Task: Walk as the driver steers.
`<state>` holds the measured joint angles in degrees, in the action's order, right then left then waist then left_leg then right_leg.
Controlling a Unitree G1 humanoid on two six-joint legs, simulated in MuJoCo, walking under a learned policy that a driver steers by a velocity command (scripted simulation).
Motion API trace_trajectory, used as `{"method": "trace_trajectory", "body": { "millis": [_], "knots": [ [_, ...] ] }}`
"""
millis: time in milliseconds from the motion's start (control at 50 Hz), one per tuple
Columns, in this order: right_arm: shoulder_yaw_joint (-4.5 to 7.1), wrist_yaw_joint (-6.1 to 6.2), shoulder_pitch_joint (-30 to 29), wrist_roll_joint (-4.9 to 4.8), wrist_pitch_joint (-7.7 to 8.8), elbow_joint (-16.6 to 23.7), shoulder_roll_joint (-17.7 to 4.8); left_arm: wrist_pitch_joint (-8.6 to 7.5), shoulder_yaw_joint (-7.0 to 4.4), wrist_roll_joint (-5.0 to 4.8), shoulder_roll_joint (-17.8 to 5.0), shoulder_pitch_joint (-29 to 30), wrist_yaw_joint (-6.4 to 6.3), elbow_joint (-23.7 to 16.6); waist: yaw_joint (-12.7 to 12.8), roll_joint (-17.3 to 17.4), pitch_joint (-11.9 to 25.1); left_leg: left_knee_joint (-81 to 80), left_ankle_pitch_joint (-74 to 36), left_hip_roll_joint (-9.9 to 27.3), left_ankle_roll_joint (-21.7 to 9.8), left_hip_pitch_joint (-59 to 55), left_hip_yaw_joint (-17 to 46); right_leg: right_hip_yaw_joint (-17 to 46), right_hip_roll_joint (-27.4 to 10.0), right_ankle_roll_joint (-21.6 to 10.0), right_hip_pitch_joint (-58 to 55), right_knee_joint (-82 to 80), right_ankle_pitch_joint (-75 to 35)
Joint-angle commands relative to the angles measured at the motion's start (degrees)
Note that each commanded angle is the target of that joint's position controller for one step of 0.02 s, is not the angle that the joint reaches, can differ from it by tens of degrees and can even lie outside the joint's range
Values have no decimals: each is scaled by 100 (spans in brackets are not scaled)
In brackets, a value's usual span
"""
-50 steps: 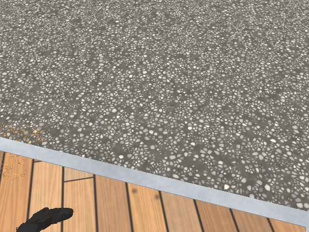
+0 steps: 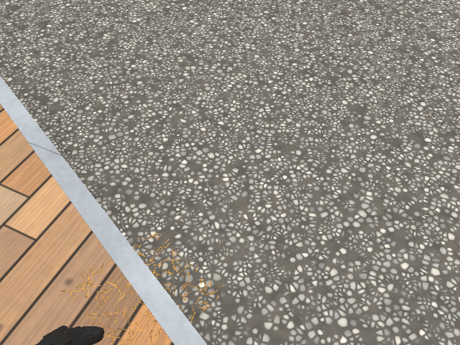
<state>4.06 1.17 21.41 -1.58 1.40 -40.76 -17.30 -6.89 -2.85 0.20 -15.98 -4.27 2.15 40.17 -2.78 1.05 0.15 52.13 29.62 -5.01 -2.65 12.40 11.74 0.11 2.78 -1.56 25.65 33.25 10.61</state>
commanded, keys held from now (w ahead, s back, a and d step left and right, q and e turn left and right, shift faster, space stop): w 0.38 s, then w+q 0.62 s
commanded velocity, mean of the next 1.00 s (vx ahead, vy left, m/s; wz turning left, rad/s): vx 0.50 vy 0.00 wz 0.33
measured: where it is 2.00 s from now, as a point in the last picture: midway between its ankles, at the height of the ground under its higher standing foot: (141, 215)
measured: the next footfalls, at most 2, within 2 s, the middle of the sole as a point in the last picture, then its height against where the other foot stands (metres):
left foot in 0.44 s outside the picture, level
right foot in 0.96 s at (238, 288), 0.05 m lower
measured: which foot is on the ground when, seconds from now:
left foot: up 0.00-0.42, down 0.44-0.96, up 0.98-1.00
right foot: down 0.00-0.46, up 0.48-0.94, down 0.96-1.00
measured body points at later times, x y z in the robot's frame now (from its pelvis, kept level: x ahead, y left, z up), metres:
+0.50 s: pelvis +0.26 +0.06 +0.01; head +0.30 +0.07 +0.45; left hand +0.25 +0.34 -0.13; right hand +0.51 -0.17 -0.06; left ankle +0.35 +0.16 -0.72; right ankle +0.11 -0.11 -0.67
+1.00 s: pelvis +0.55 +0.05 -0.04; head +0.57 +0.05 +0.41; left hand +0.70 +0.35 -0.11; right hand +0.63 -0.23 -0.16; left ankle +0.35 +0.15 -0.69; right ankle +0.65 -0.04 -0.77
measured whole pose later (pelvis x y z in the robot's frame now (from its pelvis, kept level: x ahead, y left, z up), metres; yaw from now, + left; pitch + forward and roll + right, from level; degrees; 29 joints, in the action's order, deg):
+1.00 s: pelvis +0.55 +0.05 -0.04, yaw +19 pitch +3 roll +1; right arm 4.1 2.2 26.2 -1.1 1.3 -44.5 -17.0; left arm -6.5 -2.4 -0.1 -15.6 -2.5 2.6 40.7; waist -4.9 -0.1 1.8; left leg 58.3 38.3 -5.4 -2.0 14.1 12.2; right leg 4.0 1.2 0.0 22.9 28.9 11.1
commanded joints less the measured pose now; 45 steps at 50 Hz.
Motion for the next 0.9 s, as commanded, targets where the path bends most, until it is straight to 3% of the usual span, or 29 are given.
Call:
{"method": "trace_trajectory", "body": {
  "millis": [20,40,60,100,160,240,300,360,380,400,420,440,460,480,500,520,540,560,600,660,760,840,900],
  "knots": [
    [116,29,-193,-51,113,492,-835,46,-280,-74,-797,-1371,-10,31,757,-662,409,2380,-351,411,70,3413,-114,3788,-2284,-1211,-3317,-1814,2154],
    [100,28,-573,43,108,577,-778,66,-224,-6,-709,-1140,-19,6,679,-365,39,2200,-673,571,68,3273,-252,3107,-2049,-1146,-2647,-1884,1407],
    [102,5,-693,102,125,626,-681,70,-181,26,-600,-965,-37,34,531,-411,-109,1836,-952,765,56,3116,-250,2647,-1844,-1128,-2243,-1966,869],
    [52,-51,-565,64,151,575,-452,49,-129,26,-463,-905,-60,92,348,-672,-55,1306,-1155,975,77,2678,-433,2010,-1528,-1060,-1918,-2167,146],
    [-43,-83,-878,121,184,667,-249,34,-183,-71,-703,-1094,-91,242,394,-577,-86,422,-1475,1108,205,2775,-692,1529,-1550,-1220,-1889,-2414,-667],
    [-159,-173,-1598,114,291,788,-78,126,-226,-139,-951,-1289,-127,412,645,-515,-153,-1116,-2633,1036,289,2367,-954,807,-1355,-1067,-1837,-2509,-1091],
    [-167,-243,-2076,59,332,878,-124,187,-219,-192,-1023,-1625,-119,595,825,-539,-227,-1791,-3060,870,290,1997,-1093,636,-1399,-980,-1938,-2438,-1092],
    [-130,-311,-2320,36,364,986,-258,282,-230,-218,-1099,-1790,-123,737,781,-608,-299,-2196,-2704,764,97,1862,-1115,695,-1637,-872,-2360,-2188,-1313],
    [-98,-321,-2213,41,375,969,-339,317,-242,-219,-1154,-1762,-137,762,653,-641,-234,-2322,-2551,705,2,1597,-1158,667,-1682,-806,-2452,-1996,-1703],
    [-23,-319,-1813,59,378,866,-478,342,-250,-220,-1219,-1630,-163,754,352,-612,8,-2517,-2575,580,-140,1003,-1290,435,-1606,-684,-2508,-1541,-2592],
    [97,-288,-1141,98,359,628,-702,351,-226,-192,-1149,-1643,-188,752,45,-504,470,-2567,-2575,444,-320,10,-1409,150,-1383,-537,-2385,-684,-3263],
    [222,-236,-183,119,324,432,-1031,330,-130,-55,-958,-1572,-227,621,-379,-224,1164,-2317,-2681,1067,-645,-1464,-692,-102,-1174,-313,-1569,689,-2521],
    [345,-218,229,152,268,362,-1618,212,55,37,-413,-1992,-213,352,-207,1152,1790,-2723,-1691,2294,-1552,-3328,1887,-358,-242,125,730,2745,155],
    [240,-253,377,32,250,326,-1207,79,4,-13,-689,-1791,-185,351,-322,1265,1994,-3383,-942,2460,-1736,-3506,3089,374,-166,115,1605,3439,2126],
    [144,-261,22,36,257,356,-965,-3,-90,-177,-1011,-1402,-129,208,-266,951,1185,-3506,-894,2296,-1511,-2918,2389,471,-482,53,2059,3584,1764],
    [109,-261,-286,86,267,431,-831,-34,-84,-199,-995,-1134,-124,193,-148,522,727,-3571,-1426,2012,-1374,-2186,1693,399,-697,26,1903,3284,1249],
    [100,-270,-517,126,258,442,-758,-40,-90,-91,-936,-1016,-143,180,7,255,437,-3689,-1990,1849,-1317,-1567,1346,348,-797,85,1682,2935,976],
    [62,-271,-691,167,264,482,-643,-1,-119,-5,-915,-1037,-153,193,194,279,335,-3805,-2523,1695,-1265,-1076,1086,400,-906,142,1306,2640,791],
    [88,-257,-830,173,317,504,-666,92,-117,34,-749,-1144,-137,237,396,361,263,-3999,-3173,1476,-1335,-336,662,311,-821,289,783,2217,351],
    [166,-103,-530,79,343,301,-831,137,-105,55,-641,-537,-176,32,317,267,91,-4051,-3100,1393,-1298,-129,465,464,-757,484,918,1340,-663],
    [211,78,-83,20,274,101,-891,94,-28,33,-525,365,-23,-214,76,194,-76,-3663,-2117,1182,-1010,468,428,634,-493,412,304,-44,-2291],
    [214,167,177,3,194,33,-795,60,-15,-14,-554,748,88,-378,-35,165,-162,-2878,-1409,1237,-931,189,1027,934,-483,287,322,-471,-2008],
    [260,216,287,45,49,-2,-827,24,-59,-41,-610,677,96,-353,-92,336,-211,-2232,-1460,1178,-855,-133,1388,932,-510,242,90,-850,-1262]
  ]
}}
Velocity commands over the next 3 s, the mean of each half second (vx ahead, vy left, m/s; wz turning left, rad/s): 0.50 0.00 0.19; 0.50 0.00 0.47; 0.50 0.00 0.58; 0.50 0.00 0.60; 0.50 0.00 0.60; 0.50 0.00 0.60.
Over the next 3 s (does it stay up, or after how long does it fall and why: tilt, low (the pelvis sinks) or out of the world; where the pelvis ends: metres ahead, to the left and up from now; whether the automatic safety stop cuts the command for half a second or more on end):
stays up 1.18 0.84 0.01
